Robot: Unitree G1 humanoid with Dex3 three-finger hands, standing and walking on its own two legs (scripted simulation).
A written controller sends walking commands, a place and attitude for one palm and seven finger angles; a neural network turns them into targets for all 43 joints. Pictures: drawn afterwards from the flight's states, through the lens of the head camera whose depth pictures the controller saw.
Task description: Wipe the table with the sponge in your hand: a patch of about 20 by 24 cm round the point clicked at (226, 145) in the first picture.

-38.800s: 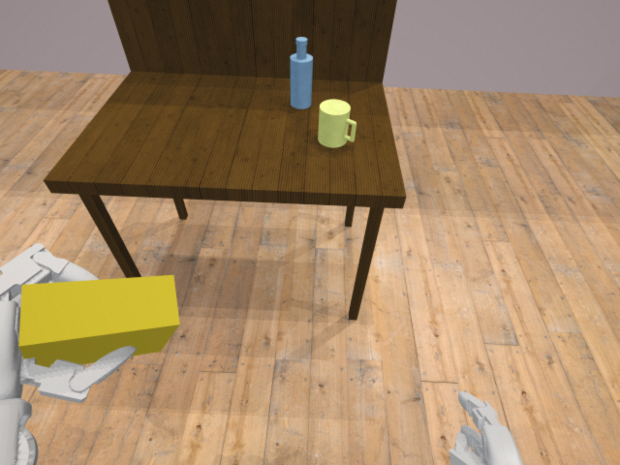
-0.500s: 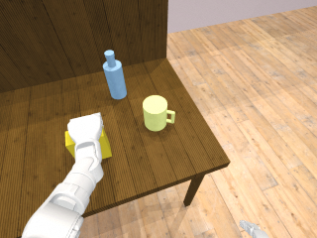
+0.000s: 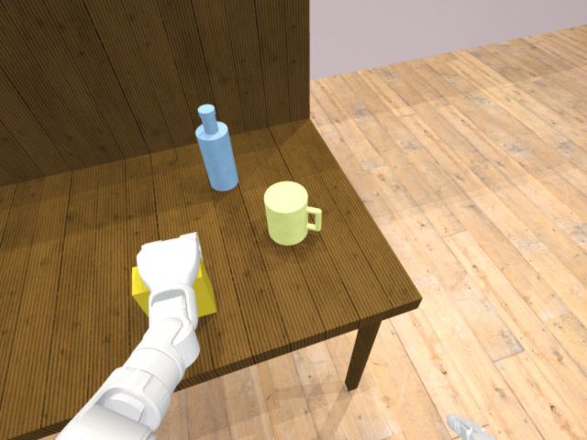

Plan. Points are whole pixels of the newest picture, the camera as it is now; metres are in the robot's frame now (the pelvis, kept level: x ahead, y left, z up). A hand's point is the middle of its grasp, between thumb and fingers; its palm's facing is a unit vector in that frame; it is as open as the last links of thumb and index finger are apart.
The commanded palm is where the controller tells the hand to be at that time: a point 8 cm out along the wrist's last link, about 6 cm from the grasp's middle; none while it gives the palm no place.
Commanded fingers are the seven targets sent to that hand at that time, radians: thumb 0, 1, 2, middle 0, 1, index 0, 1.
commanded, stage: wipe back along the third lane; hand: left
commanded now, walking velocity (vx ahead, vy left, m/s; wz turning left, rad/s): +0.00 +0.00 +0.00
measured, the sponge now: (180, 297) +0.34 +0.23 -0.06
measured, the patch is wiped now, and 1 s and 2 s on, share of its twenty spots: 1.00 1.00 1.00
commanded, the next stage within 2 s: slide back across to the middle lane in 0.94 s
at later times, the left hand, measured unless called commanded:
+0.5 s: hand (182, 287) +0.34 +0.22 -0.02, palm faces -0.08 +0.00 -1.00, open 9.7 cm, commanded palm +0.30 +0.19 +0.01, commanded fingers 0.00 0.10 1.30 -1.20 -1.60 -1.20 -1.60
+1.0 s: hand (181, 286) +0.34 +0.22 -0.02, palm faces -0.08 -0.01 -1.00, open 9.6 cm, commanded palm +0.31 +0.20 +0.01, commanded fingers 0.00 0.10 1.30 -1.20 -1.60 -1.20 -1.60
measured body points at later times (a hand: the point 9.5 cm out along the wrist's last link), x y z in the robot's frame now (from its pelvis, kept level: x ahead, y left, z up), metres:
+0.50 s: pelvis +0.00 -0.01 +0.00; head +0.03 -0.03 +0.45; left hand +0.34 +0.21 +0.04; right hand +0.17 -0.25 -0.13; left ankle -0.01 +0.13 -0.72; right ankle +0.00 -0.13 -0.72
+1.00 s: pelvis -0.01 -0.01 +0.00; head +0.02 -0.03 +0.45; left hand +0.34 +0.21 +0.03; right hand +0.14 -0.25 -0.13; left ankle -0.01 +0.13 -0.72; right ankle +0.00 -0.13 -0.72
